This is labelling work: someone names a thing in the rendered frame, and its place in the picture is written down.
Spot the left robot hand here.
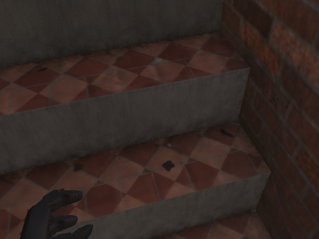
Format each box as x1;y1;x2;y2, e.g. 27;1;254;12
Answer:
20;189;94;239

